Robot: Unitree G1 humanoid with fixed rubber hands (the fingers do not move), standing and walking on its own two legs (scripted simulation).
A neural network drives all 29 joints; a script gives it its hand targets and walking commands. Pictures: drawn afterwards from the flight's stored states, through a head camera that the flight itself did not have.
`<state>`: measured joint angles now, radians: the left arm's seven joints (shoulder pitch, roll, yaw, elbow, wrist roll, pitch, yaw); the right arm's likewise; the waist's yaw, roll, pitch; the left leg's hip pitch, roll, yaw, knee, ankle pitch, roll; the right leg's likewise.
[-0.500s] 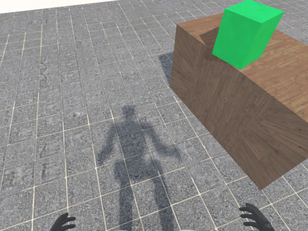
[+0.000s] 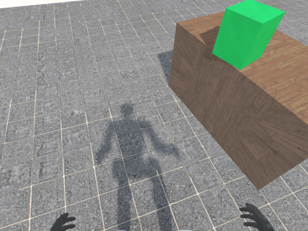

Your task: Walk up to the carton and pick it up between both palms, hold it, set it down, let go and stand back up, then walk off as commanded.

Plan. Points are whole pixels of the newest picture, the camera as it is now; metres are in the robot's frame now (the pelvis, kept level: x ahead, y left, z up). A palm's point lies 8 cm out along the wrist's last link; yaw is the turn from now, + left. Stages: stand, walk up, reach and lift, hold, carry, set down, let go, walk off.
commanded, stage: stand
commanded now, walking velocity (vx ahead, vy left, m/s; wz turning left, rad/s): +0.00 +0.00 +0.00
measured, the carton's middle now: (245, 34) +1.04 -0.50 -0.02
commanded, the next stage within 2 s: walk up in 0.32 s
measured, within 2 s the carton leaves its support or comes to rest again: neither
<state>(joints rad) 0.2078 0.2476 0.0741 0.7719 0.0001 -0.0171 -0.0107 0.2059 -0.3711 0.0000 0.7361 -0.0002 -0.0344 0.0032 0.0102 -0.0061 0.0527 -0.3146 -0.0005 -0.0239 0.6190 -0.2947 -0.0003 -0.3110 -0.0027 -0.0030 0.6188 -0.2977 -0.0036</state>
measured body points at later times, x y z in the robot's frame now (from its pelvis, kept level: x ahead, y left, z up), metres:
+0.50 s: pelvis +0.00 +0.00 +0.00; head +0.02 +0.00 +0.45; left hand +0.11 +0.27 -0.11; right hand +0.13 -0.29 -0.10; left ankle +0.02 +0.13 -0.73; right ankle +0.02 -0.12 -0.73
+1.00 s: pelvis +0.09 -0.06 +0.01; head +0.11 -0.11 +0.45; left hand +0.20 +0.25 -0.07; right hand +0.15 -0.40 -0.11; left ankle +0.14 +0.09 -0.67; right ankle +0.04 -0.16 -0.73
